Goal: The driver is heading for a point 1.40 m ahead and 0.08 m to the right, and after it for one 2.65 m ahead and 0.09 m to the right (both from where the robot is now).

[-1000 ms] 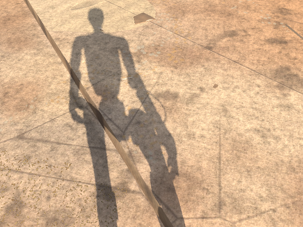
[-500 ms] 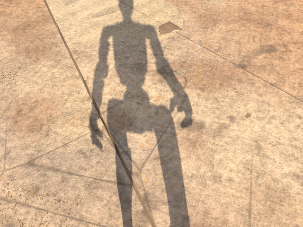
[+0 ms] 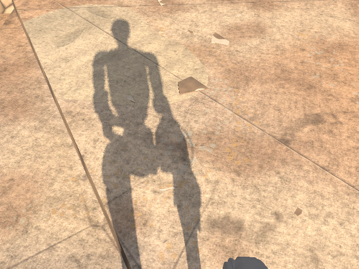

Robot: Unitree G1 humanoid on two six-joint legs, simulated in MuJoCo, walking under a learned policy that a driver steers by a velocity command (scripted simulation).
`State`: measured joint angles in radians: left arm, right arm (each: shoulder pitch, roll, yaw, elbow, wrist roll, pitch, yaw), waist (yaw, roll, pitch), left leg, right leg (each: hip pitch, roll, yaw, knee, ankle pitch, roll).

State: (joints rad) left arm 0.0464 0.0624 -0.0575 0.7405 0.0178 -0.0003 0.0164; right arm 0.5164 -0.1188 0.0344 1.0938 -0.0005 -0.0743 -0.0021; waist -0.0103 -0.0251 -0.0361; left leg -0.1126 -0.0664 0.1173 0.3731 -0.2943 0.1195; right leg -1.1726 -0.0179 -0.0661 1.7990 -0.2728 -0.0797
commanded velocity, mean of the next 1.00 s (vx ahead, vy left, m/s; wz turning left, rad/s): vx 0.19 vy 0.00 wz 0.00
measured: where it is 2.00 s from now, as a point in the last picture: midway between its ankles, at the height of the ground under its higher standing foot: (177, 212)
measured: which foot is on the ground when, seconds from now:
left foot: down 0.00-0.20, up 0.22-0.68, down 0.70-1.00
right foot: up 0.00-0.14, down 0.16-0.70, up 0.72-1.00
